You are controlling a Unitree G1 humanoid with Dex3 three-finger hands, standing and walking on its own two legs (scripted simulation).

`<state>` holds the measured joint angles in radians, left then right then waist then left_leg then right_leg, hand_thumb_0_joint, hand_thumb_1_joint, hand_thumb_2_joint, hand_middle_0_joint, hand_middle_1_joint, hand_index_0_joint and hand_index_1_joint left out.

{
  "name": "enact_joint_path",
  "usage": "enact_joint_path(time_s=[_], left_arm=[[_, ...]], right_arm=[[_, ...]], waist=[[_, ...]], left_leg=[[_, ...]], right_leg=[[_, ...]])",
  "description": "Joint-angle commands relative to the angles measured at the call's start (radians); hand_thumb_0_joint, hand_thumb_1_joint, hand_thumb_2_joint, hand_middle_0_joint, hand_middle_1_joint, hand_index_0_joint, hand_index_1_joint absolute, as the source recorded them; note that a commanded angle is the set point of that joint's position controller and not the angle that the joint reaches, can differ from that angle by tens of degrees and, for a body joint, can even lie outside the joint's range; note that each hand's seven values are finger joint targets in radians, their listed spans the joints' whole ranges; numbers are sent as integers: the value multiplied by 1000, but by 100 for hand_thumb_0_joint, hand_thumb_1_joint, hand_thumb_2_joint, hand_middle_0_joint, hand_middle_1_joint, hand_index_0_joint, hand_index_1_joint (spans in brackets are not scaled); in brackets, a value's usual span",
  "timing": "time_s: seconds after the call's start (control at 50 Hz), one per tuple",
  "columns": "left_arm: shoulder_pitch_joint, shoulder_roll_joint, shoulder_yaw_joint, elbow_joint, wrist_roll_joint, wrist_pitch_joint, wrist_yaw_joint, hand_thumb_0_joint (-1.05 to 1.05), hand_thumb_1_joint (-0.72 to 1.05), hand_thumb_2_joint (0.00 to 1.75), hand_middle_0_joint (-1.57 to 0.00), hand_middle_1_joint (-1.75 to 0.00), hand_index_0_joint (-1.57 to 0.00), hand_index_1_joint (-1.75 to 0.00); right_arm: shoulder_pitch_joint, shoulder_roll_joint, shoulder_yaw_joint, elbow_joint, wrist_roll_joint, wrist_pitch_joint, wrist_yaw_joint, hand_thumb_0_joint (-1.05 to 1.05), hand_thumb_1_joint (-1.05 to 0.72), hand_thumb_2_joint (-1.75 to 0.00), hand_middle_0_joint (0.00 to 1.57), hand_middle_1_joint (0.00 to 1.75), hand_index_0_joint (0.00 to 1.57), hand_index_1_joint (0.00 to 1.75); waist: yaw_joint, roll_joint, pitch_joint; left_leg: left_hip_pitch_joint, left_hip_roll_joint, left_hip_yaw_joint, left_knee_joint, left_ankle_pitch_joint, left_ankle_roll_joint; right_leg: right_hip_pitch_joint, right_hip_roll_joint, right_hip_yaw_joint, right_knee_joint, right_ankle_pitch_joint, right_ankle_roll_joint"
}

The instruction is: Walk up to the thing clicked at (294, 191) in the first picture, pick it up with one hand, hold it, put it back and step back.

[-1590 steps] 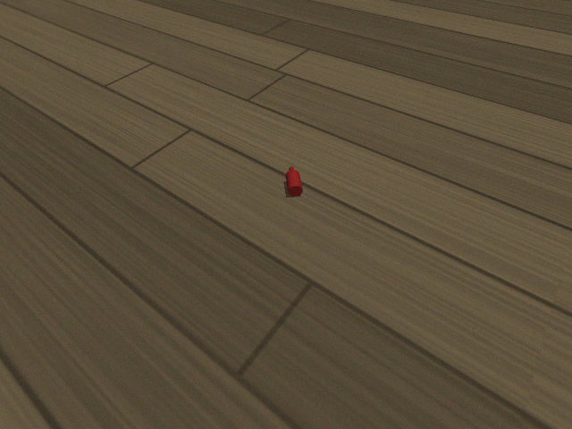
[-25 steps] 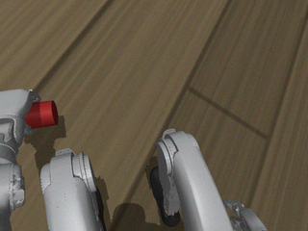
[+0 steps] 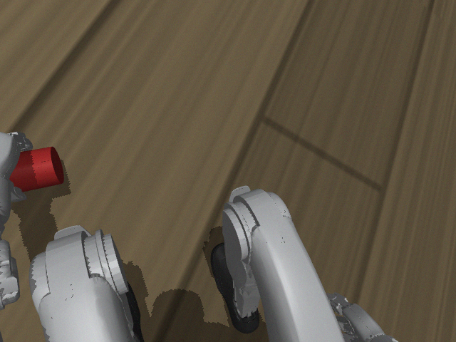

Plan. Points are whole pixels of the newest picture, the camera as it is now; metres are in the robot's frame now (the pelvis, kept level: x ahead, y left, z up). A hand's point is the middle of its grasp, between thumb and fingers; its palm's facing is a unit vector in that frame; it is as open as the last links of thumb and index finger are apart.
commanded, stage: rest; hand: left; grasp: from above
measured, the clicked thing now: (4, 175) +0.43 +0.32 -0.26
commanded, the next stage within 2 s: open in 0.60 s
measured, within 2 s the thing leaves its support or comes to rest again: rests again in 1.16 s
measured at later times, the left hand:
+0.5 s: hand (8, 173) +0.42 +0.30 -0.23, palm faces -0.45 -0.11 -0.89, open 9.6 cm
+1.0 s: hand (7, 174) +0.42 +0.31 -0.23, palm faces -0.45 -0.10 -0.89, open 10.1 cm
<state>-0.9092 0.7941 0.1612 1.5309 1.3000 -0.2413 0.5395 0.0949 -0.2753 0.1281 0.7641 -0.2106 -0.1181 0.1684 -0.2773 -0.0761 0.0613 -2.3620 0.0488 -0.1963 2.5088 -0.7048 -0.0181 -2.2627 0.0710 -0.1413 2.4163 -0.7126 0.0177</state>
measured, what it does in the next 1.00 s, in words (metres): stands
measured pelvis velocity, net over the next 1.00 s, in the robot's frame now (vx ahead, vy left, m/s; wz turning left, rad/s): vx -0.01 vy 0.01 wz -0.05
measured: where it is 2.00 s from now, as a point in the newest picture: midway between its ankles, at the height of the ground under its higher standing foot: (187, 321)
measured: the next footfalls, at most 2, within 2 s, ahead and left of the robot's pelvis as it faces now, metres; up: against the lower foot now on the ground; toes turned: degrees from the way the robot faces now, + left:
none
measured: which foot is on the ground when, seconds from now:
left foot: down 0.00-1.00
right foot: down 0.00-1.00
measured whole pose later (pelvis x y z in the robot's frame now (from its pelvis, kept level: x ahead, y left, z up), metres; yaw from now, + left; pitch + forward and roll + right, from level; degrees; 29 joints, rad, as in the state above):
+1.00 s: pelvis -0.01 +0.01 -0.01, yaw -3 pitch +26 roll -12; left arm -0.96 0.91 0.11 1.71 1.31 -0.26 0.64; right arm 0.09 -0.33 0.23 0.73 -0.25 -0.25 0.25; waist -0.33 -0.12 0.11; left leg -2.35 0.05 -0.25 2.56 -0.70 -0.01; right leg -2.23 0.09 -0.18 2.42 -0.68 0.04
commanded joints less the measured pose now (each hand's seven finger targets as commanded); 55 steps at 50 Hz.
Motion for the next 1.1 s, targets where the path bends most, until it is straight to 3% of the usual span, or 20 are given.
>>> enact_joint_path(time_s=[0.0, 0.1, 0.14, 0.24, 0.28, 0.46, 0.52, 0.54, 0.56, 0.58, 0.62, 0.66, 0.68, 0.76, 0.78, 0.82, 0.84, 0.88, 0.96, 1.08], left_arm=[[-287, 290, 36, -142, -17, -9, 68, 0, 83, 67, -122, -41, -120, -43], [-282, 296, 36, -134, -17, -4, 91, 0, 84, 68, -122, -41, -120, -43], [-275, 306, 36, -131, -17, -4, 98, 0, 83, 65, -120, -42, -119, -43], [-295, 293, 11, -74, -15, -4, 104, 0, 85, 63, -119, -43, -119, -44], [-299, 322, 32, -89, -15, -10, 113, 0, 86, 63, -119, -45, -119, -44], [-308, 328, -4, -4, -8, -6, 121, 0, 86, 61, -118, -47, -119, -46], [-277, 295, -19, 20, -22, -7, 125, 0, 85, 59, -117, -45, -118, -44], [-286, 335, 8, 6, -20, -12, 128, 0, 84, 59, -116, -45, -117, -44], [-273, 295, -31, 48, -18, -6, 126, 0, 82, 61, -115, -45, -116, -45], [-307, 299, -38, 34, -23, -11, 125, 0, 83, 58, -115, -45, -117, -44], [-308, 344, -14, 30, -21, -13, 132, 0, 81, 60, -115, -45, -116, -44], [-302, 325, -35, 61, -21, -12, 130, 0, 81, 60, -115, -45, -116, -44], [-293, 346, -10, 53, -23, -17, 139, 0, 81, 60, -115, -45, -115, -45], [-299, 367, -5, 75, -7, -15, 138, 0, 49, 65, -88, -52, -88, -52], [-313, 325, -39, 50, -11, -19, 137, 0, 41, 66, -84, -51, -83, -52], [-311, 365, -18, 68, -2, -15, 140, 0, 28, 64, -75, -53, -75, -53], [-332, 330, -54, 52, -3, -17, 135, 0, 21, 66, -72, -51, -70, -53], [-328, 362, -32, 62, 0, -17, 143, 0, 16, 67, -67, -54, -65, -56], [-322, 313, -72, 61, -11, -16, 148, 0, 2, 66, -53, -60, -53, -60], [-301, 331, -57, 66, -33, 2, 156, 0, -16, 70, -38, -67, -38, -67]], right_arm=[[198, -282, -79, 0, -4, -12, -3, 0, -90, -90, 20, 30, 20, 30], [194, -288, -66, -4, -14, -22, 9, 0, -89, -90, 20, 30, 20, 30], [184, -286, -64, 2, -11, -21, 11, 0, -89, -90, 20, 30, 20, 30], [187, -298, -52, 9, -16, -47, 23, 0, -89, -90, 20, 30, 20, 30], [189, -306, -49, 8, -16, -52, 26, 0, -89, -90, 20, 30, 20, 30], [177, -324, -28, -7, -22, -87, 50, 0, -89, -90, 20, 30, 20, 30], [173, -313, -17, -5, -23, -88, 53, 0, -89, -90, 20, 30, 20, 30], [175, -327, -19, -16, -28, -91, 54, 0, -89, -90, 20, 30, 20, 30], [167, -315, -12, -8, -20, -90, 55, 0, -89, -90, 20, 30, 20, 30], [174, -323, -11, -10, -22, -96, 59, 0, -89, -90, 20, 30, 20, 30], [163, -335, -10, -24, -25, -102, 59, 0, -89, -90, 20, 30, 20, 30], [160, -332, -5, -23, -20, -108, 61, 0, -89, -90, 20, 30, 20, 30], [158, -339, -2, -26, -27, -106, 59, 0, -89, -90, 20, 30, 20, 30], [160, -343, -3, -21, -30, -109, 63, 0, -89, -90, 20, 30, 20, 30], [146, -337, 5, -45, -31, -111, 65, 0, -89, -90, 20, 30, 20, 30], [158, -353, -3, -32, -30, -117, 67, 0, -89, -90, 20, 30, 20, 30], [146, -345, 5, -45, -27, -123, 70, 0, -89, -90, 20, 30, 20, 30], [152, -360, 2, -40, -30, -129, 72, 0, -89, -90, 20, 30, 20, 30], [154, -346, 7, -23, -27, -138, 80, 0, -89, -90, 20, 30, 20, 30], [159, -349, 13, -18, -28, -140, 88, 0, -89, -90, 20, 30, 20, 30]], waist=[[7, 425, -703], [-13, 420, -710], [-2, 426, -718], [-32, 408, -657], [-25, 415, -672], [-50, 405, -609], [-48, 398, -605], [-51, 388, -631], [-43, 391, -607], [-72, 384, -594], [-62, 384, -604], [-66, 390, -579], [-54, 391, -593], [-67, 403, -554], [-67, 410, -560], [-76, 401, -539], [-76, 410, -539], [-82, 413, -531], [-77, 411, -538], [-70, 430, -586]], left_leg=[[533, -8, 105, -218, 226, 30], [520, -5, 104, -203, 237, 36], [507, -2, 99, -209, 230, 37], [507, -1, 88, -191, 213, 33], [517, -1, 84, -196, 222, 33], [476, 0, 78, -186, 199, 37], [468, 2, 73, -197, 190, 38], [478, 6, 69, -191, 213, 38], [468, 5, 68, -195, 191, 37], [466, 4, 65, -189, 186, 38], [467, 8, 60, -188, 190, 39], [468, 7, 60, -190, 176, 36], [463, 8, 57, -202, 173, 37], [454, 11, 54, -199, 149, 34], [457, 9, 54, -208, 155, 33], [462, 11, 47, -204, 136, 33], [468, 9, 49, -205, 132, 31], [467, 10, 43, -204, 133, 30], [463, 12, 46, -213, 126, 29], [497, 16, 42, -206, 203, 27]], right_leg=[[330, 29, -77, -232, 288, -51], [371, 34, -76, -236, 317, -39], [375, 40, -71, -234, 315, -40], [334, 39, -91, -222, 292, -43], [348, 40, -97, -223, 299, -42], [341, 43, -104, -225, 285, -38], [358, 48, -107, -233, 277, -36], [376, 51, -111, -230, 303, -34], [353, 52, -106, -227, 281, -38], [343, 46, -117, -222, 275, -35], [357, 52, -110, -228, 282, -35], [342, 50, -114, -220, 267, -37], [358, 56, -115, -234, 262, -37], [327, 53, -119, -219, 239, -40], [336, 55, -120, -232, 241, -40], [316, 52, -124, -220, 231, -39], [307, 51, -123, -222, 222, -40], [304, 49, -129, -218, 226, -39], [318, 56, -121, -232, 219, -40], [354, 59, -128, -226, 300, -36]])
